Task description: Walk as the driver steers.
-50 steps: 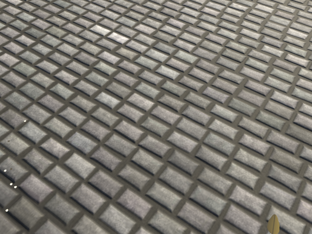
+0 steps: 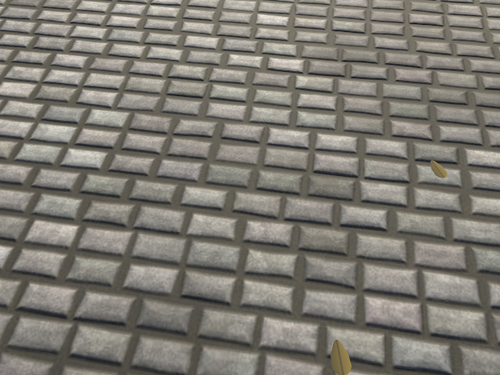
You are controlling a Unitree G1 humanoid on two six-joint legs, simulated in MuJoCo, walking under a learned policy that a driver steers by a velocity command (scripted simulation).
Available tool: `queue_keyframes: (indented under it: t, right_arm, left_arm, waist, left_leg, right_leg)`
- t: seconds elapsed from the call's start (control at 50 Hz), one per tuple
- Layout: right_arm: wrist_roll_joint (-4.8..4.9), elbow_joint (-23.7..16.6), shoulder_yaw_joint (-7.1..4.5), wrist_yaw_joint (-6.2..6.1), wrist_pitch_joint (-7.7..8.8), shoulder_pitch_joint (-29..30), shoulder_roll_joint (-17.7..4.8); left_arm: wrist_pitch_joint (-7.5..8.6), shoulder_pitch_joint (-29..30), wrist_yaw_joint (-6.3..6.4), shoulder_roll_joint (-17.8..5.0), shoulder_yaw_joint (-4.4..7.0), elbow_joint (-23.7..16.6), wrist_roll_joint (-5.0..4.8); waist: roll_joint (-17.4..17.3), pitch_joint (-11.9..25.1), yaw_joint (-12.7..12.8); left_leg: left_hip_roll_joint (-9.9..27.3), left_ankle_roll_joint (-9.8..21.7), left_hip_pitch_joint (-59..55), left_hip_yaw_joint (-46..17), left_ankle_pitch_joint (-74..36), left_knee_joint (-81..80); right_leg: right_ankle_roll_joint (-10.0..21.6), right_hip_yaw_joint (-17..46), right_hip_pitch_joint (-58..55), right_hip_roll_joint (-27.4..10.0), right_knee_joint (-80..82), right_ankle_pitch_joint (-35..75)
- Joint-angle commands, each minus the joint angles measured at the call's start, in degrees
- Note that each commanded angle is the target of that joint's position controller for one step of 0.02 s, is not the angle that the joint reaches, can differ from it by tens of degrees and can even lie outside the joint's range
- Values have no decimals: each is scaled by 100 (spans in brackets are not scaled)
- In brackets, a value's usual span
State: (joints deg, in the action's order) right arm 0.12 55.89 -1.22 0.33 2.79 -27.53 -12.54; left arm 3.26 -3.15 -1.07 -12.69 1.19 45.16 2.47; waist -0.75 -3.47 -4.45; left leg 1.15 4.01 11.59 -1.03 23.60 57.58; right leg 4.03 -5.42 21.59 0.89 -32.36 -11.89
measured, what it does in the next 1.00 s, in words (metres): walks ahead, turning left: left foot, then right foot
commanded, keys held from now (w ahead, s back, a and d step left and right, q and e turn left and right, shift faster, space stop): w+q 0.68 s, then w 0.08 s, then w+e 0.24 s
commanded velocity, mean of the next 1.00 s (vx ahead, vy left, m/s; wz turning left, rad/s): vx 0.49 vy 0.00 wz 0.38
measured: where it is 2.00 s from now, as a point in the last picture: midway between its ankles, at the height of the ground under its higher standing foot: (176, 194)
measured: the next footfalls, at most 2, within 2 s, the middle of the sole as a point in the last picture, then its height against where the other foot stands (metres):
left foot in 0.46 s outside the picture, level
right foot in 1.00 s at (216, 279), level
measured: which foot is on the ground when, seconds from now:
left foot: up 0.00-0.44, down 0.46-1.00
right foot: down 0.00-0.46, up 0.48-0.98, down 1.00-1.00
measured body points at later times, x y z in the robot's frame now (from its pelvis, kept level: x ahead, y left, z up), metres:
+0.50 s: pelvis +0.26 +0.04 -0.02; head +0.30 +0.05 +0.43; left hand +0.18 +0.28 -0.16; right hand +0.50 -0.15 -0.12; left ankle +0.33 +0.10 -0.73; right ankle +0.08 -0.09 -0.66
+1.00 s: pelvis +0.54 +0.10 -0.01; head +0.57 +0.11 +0.44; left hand +0.63 +0.39 -0.10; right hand +0.62 -0.17 -0.14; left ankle +0.34 +0.10 -0.72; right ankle +0.68 +0.07 -0.73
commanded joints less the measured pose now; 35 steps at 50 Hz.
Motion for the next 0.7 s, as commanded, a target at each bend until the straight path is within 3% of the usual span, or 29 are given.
queue_keyframes:
  t: [0.02, 0.04, 0.06, 0.1, 0.16, 0.22, 0.32, 0.38, 0.42, 0.44, 0.46, 0.48, 0.5, 0.52, 0.54, 0.56, 0.6, 0.64, 0.7]
  right_arm:
    - [-28, -425, -189, 9, 53, 269, -547]
    - [-127, -379, -202, 48, -25, 186, -505]
    - [-164, -347, -205, 97, -93, 121, -420]
    - [-169, -454, -238, 159, -176, 331, -355]
    - [-193, -681, -254, 233, -232, 960, -312]
    - [-184, -950, -199, 303, -212, 1653, -230]
    - [-221, -1367, -85, 397, -183, 2675, -191]
    - [-240, -1374, -136, 344, -199, 2465, -355]
    - [-242, -1171, -242, 283, -175, 1673, -567]
    - [-273, -939, -345, 231, -123, 939, -742]
    - [-328, -766, -523, 130, -112, 217, -1213]
    - [-249, -933, -683, 84, -175, 577, -1851]
    - [-110, -955, -672, 56, -245, 377, -1736]
    - [-78, -900, -608, -8, -236, 694, -1491]
    - [-64, -874, -531, -19, -198, 919, -1171]
    - [-56, -886, -479, -36, -137, 1139, -1015]
    - [-24, -927, -409, -29, -9, 1276, -874]
    - [-9, -872, -439, 0, 82, 1117, -1034]
    - [-20, -814, -454, 6, 92, 768, -1103]
  left_arm:
    - [78, -972, 74, -626, 215, 111, -76]
    - [127, -963, 100, -504, 178, 168, -99]
    - [180, -1009, 108, -461, 166, 207, -98]
    - [303, -1205, 109, -516, 187, 321, -133]
    - [350, -1479, 142, -460, 182, 453, -146]
    - [340, -1687, 164, -418, 156, 570, -125]
    - [290, -2065, 249, -682, 181, 769, -132]
    - [192, -2102, 326, -907, 221, 832, -112]
    - [73, -2038, 347, -1106, 278, 806, -79]
    - [23, -1990, 321, -1158, 296, 758, -89]
    - [30, -1970, 280, -1035, 272, 608, -92]
    - [84, -2089, 147, -433, 176, 124, -189]
    - [171, -1319, 126, -902, 242, -55, -136]
    - [259, -1068, 100, -799, 198, -167, -194]
    - [304, -1189, 116, -801, 196, -93, -202]
    - [238, -1193, 125, -772, 204, -78, -114]
    - [3, -1413, 97, -674, 185, -37, 49]
    - [-126, -1295, 53, -571, 162, -134, 63]
    - [-171, -579, 25, -570, 148, -409, 37]
  waist:
    - [517, 267, 573]
    - [632, 153, 440]
    - [593, 143, 368]
    - [532, 66, 277]
    - [557, -85, 325]
    - [501, -238, 407]
    - [422, -358, 625]
    - [557, -30, 437]
    - [653, 488, 69]
    - [520, 890, -259]
    - [-6, 1350, -556]
    - [-1482, 1767, -9]
    - [-373, 1744, -361]
    - [-115, 990, -153]
    - [311, 476, 156]
    - [419, 266, 383]
    - [317, 353, 615]
    - [190, 335, 648]
    - [-25, 144, 427]
  left_leg:
    - [388, 154, 2144, -273, -668, 990]
    - [444, 99, 1960, -238, -763, 883]
    - [442, 68, 1861, -208, -857, 896]
    - [432, 22, 2124, -144, -1016, 887]
    - [487, -58, 2744, -31, -1556, 717]
    - [426, -102, 2919, 169, -2137, -109]
    - [201, 89, 2491, 781, -2300, -1758]
    - [-247, 424, 1868, 1083, -1589, -2047]
    - [-604, 722, 936, 1094, -991, -2225]
    - [-734, 897, -75, 946, -1021, -2663]
    - [58, 1200, -1363, -208, -480, -3003]
    - [1772, 2234, -3015, -3629, -663, -3565]
    - [1808, 2267, -2962, -3992, -839, -4120]
    - [1744, 2045, -2308, -3158, -1154, -4215]
    - [1491, 1750, -1434, -2621, -1880, -4312]
    - [1157, 1533, -884, -2153, -2447, -4342]
    - [808, 1417, -370, -1665, -3130, -4423]
    - [617, 1387, -141, -1443, -3345, -4491]
    - [454, 1187, -177, -1381, -3085, -4636]
  right_leg:
    - [470, 2000, -1866, -1807, 2155, -258]
    - [371, 1568, -1568, -1626, 2250, 153]
    - [340, 1272, -1440, -1557, 2316, 436]
    - [373, 879, -1492, -1550, 2368, 1184]
    - [352, 323, -1627, -1465, 2460, 1617]
    - [317, -157, -1673, -1332, 2425, 2106]
    - [231, -612, -2208, -1485, 2263, 3084]
    - [142, -869, -2791, -1578, 1355, 5346]
    - [191, -917, -2838, -1640, -76, 6068]
    - [144, -941, -2403, -1590, -1265, 5306]
    - [-15, -985, -1238, -1355, -2997, 3309]
    - [-419, -534, 1467, 42, -5252, -1863]
    - [-376, 670, 2213, -20, -5509, -1567]
    - [-315, 810, 2398, -392, -5101, -991]
    - [-310, 759, 2022, -597, -4430, -708]
    - [-358, 798, 1658, -723, -4002, -686]
    - [-503, 767, 1092, -749, -3580, -674]
    - [-623, 638, 1098, -733, -3142, -494]
    - [-739, 522, 1500, -733, -2290, 238]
